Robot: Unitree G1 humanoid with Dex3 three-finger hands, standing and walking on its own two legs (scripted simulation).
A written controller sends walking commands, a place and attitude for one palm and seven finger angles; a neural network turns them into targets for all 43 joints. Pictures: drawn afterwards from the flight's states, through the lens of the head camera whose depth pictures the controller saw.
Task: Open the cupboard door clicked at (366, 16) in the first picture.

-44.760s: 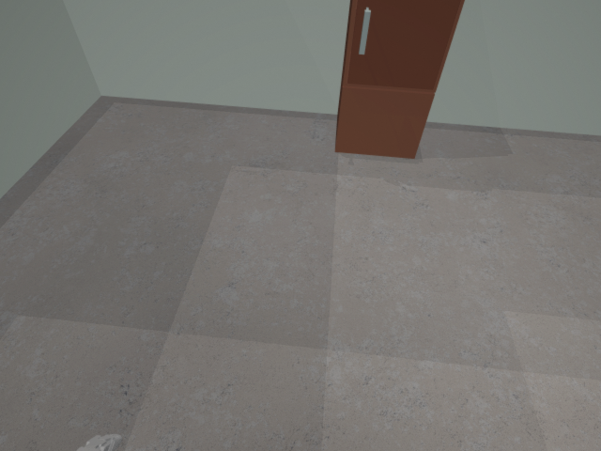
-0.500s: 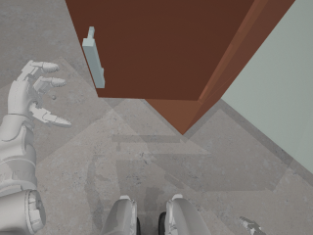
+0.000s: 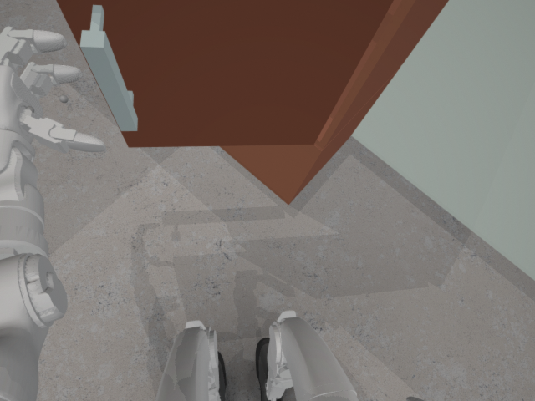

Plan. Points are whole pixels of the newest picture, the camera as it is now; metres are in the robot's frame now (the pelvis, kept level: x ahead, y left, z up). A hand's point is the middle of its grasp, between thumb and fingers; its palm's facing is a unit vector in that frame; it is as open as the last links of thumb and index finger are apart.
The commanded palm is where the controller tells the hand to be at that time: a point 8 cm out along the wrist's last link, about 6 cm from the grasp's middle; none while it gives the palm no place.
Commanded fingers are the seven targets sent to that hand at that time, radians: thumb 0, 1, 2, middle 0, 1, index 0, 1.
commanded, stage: move the hooked fingers beside the handle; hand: left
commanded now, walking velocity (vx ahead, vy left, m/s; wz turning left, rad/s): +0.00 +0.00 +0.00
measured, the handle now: (115, 76) +0.56 +0.18 +0.03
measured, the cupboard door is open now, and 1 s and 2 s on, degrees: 47 46 46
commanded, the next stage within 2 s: slide the fingers in behind the handle in 0.88 s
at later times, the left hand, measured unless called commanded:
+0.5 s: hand (63, 92) +0.52 +0.24 +0.04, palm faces +0.05 -1.00 -0.03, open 14.0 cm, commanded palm +0.51 +0.26 +0.04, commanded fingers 0.00 -0.50 0.30 -0.30 -1.20 -0.30 -1.20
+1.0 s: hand (61, 99) +0.52 +0.24 +0.04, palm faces +0.03 -1.00 -0.02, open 14.0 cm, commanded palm +0.50 +0.26 +0.04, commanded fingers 0.00 -0.50 0.30 -0.30 -1.20 -0.30 -1.20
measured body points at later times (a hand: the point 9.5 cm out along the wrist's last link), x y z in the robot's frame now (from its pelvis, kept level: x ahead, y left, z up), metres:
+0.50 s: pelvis +0.01 -0.01 +0.01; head +0.19 +0.03 +0.42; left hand +0.52 +0.29 +0.05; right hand +0.03 -0.28 -0.10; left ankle +0.02 +0.06 -0.61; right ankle +0.04 -0.10 -0.61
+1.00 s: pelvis +0.00 +0.00 +0.00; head +0.18 +0.04 +0.42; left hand +0.51 +0.29 +0.04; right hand +0.03 -0.27 -0.10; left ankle +0.02 +0.06 -0.61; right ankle +0.04 -0.10 -0.61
